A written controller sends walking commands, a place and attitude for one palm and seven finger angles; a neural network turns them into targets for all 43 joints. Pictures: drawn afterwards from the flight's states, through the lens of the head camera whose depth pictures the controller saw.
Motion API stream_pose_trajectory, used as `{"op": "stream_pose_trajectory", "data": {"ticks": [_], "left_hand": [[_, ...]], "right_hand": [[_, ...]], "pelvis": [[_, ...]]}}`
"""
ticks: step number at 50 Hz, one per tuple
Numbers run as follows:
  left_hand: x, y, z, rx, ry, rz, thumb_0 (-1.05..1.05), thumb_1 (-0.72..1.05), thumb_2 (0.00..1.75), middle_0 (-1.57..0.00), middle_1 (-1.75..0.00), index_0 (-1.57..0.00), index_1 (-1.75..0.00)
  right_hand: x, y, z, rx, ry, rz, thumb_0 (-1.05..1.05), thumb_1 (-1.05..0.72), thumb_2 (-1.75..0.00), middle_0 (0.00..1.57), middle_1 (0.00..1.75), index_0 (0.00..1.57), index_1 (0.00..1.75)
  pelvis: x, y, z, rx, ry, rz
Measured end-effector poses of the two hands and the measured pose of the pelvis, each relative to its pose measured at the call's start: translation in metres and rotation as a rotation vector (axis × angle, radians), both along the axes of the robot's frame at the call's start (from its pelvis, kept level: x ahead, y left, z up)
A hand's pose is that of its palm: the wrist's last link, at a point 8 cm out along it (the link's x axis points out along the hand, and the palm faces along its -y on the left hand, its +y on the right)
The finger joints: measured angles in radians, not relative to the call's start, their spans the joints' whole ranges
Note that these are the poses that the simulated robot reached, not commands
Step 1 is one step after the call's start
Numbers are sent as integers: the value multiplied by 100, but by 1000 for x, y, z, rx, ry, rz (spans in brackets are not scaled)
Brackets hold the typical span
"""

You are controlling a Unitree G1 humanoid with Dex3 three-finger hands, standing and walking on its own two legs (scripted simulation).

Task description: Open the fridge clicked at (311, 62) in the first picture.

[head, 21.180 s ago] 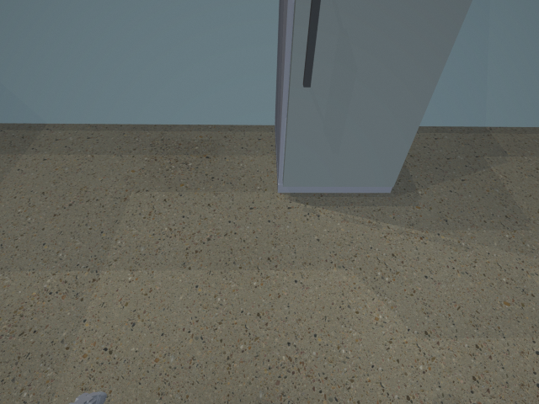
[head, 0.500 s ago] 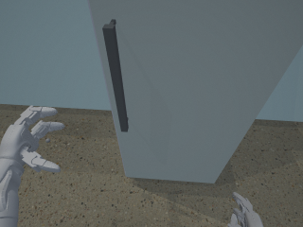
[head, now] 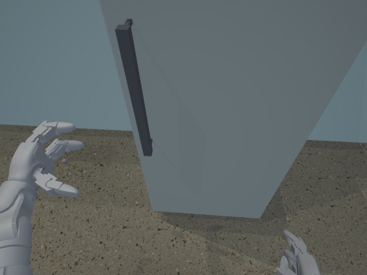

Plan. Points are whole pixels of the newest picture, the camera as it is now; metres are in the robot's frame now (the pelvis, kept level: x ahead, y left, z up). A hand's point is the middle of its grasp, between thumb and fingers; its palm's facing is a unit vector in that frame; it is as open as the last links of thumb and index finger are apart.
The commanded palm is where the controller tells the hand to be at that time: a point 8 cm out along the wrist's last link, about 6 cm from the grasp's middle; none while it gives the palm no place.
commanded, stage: move the hooked fingers beside the handle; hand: left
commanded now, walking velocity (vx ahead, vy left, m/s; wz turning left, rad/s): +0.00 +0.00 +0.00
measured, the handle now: (140, 100) +0.52 +0.16 +0.10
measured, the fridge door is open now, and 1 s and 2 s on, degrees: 0 0 0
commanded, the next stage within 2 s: none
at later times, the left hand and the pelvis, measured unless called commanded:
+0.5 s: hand (80, 141) +0.35 +0.26 +0.11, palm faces +0.02 -1.00 +0.00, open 14.0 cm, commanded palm +0.33 +0.31 +0.12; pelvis +0.01 +0.01 +0.00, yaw -1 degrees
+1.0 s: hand (103, 124) +0.41 +0.23 +0.11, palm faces +0.01 -1.00 +0.00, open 14.0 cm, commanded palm +0.39 +0.28 +0.11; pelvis +0.01 +0.02 +0.00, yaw -1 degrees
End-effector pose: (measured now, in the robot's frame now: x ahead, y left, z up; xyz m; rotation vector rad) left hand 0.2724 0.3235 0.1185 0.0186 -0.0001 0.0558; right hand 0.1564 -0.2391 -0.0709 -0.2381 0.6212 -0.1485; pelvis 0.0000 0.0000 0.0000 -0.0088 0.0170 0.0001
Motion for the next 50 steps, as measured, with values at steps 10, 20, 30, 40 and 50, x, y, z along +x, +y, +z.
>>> {"op": "stream_pose_trajectory", "data": {"ticks": [10, 20, 30, 40, 50], "left_hand": [[34, -4, -1, -8, 2, -25, -1, -50, 30, -30, -120, -30, -120], [50, -4, -7, -18, 8, -24, -1, -50, 30, -30, -120, -30, -120], [73, -13, -5, -23, -2, -49, -1, -51, 30, -30, -120, -30, -120], [99, -29, -5, -17, 2, -54, -1, -50, 30, -30, -120, -30, -120], [121, -38, -9, -15, 16, -43, -1, -50, 30, -30, -120, -30, -120]], "right_hand": [[-20, -7, -6, -8, 56, -44, 2, -90, -90, 21, 30, 20, 30], [-36, -5, -11, -13, 123, -75, 2, -90, -90, 21, 30, 20, 30], [-35, 6, -14, -10, 155, -71, 1, -90, -90, 21, 30, 20, 30], [-38, 12, -17, 5, 190, -73, 1, -90, -90, 21, 30, 20, 30], [-58, 5, -26, 2, 279, -103, 1, -90, -90, 21, 30, 20, 30]], "pelvis": [[0, 3, -1, 1, 25, -14], [4, 11, -2, -1, 42, -22], [7, 18, -1, -6, 54, -18], [9, 23, -2, -6, 70, -22], [9, 20, -3, -5, 86, -23]]}}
